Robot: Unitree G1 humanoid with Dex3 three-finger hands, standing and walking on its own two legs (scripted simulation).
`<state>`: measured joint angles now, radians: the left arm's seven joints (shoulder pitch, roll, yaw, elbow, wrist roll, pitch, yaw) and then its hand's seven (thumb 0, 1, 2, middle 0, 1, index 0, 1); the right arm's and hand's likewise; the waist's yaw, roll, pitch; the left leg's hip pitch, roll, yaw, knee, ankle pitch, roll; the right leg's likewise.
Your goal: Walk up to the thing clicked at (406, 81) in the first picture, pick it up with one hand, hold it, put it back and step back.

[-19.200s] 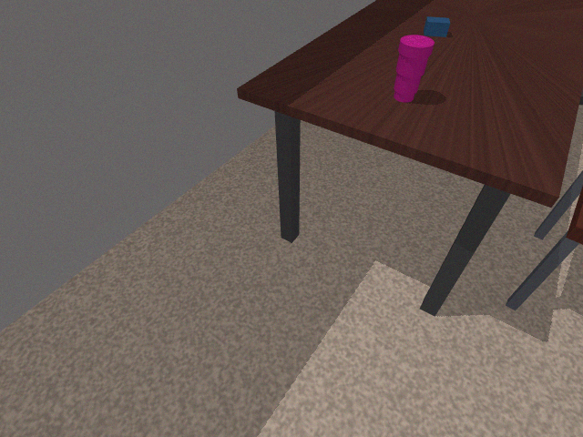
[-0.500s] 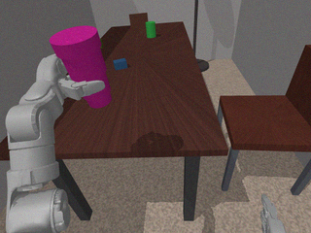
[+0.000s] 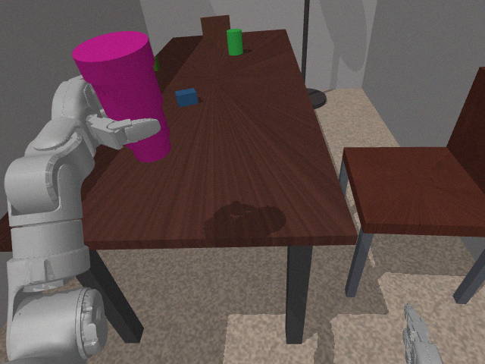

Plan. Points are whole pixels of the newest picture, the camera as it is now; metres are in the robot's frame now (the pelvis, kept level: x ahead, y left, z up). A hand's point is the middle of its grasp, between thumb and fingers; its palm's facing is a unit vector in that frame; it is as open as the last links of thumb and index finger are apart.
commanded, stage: hold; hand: left
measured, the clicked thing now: (134, 105) +0.35 +0.15 +0.33
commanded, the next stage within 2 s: crouch in 0.26 s
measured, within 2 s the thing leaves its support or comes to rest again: neither
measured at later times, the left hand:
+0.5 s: hand (129, 106) +0.37 +0.17 +0.32, palm faces +0.16 -0.99 +0.00, open 10.6 cm
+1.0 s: hand (151, 141) +0.46 +0.19 +0.21, palm faces +0.23 -0.97 +0.01, open 10.7 cm
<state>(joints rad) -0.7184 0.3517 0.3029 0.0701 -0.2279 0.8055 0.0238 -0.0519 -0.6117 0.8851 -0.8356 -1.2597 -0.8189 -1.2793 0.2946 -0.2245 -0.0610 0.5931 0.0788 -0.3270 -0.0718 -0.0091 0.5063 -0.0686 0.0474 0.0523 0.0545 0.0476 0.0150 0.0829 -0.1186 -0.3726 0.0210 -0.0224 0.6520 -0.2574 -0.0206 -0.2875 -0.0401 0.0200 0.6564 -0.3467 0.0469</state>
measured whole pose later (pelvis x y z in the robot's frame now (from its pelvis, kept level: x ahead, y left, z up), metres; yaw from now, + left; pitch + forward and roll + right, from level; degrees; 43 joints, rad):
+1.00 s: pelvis -0.02 +0.00 +0.00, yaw -1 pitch +3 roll -1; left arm -0.90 0.44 0.33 0.77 -0.13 0.32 0.05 -0.05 -0.61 0.89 -0.84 -1.26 -0.81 -1.28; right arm 0.25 -0.24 -0.02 0.60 0.03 -0.35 -0.08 -0.01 0.55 -0.06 0.05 0.05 0.06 0.05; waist -0.09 0.03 -0.05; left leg -0.51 0.05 -0.01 0.68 -0.24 -0.02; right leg -0.43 -0.01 0.04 0.68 -0.31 0.05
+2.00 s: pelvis +0.03 +0.01 -0.01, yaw -3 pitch +12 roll -2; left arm -0.93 0.52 0.40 1.05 -0.07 -0.04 -0.01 -0.04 -0.61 0.91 -0.85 -1.23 -0.82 -1.24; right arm 0.28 -0.23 -0.01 0.38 0.00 -0.14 -0.02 -0.01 0.53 -0.06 0.05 0.05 0.06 0.05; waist -0.14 0.02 -0.09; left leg -0.66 0.06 -0.01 0.78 -0.34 -0.01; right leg -0.55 0.00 0.04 0.72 -0.38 0.05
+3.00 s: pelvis +0.03 +0.01 -0.03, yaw -4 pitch +20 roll -4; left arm -1.03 0.66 0.47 1.18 -0.01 -0.14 -0.06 -0.04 -0.61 0.89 -0.87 -1.20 -0.84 -1.21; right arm 0.27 -0.23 0.02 0.22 -0.03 -0.04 0.01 -0.01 0.52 -0.06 0.05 0.05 0.06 0.05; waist -0.22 0.01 -0.10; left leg -0.89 0.08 -0.02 0.92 -0.39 -0.01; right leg -0.77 0.02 0.04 0.83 -0.42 0.06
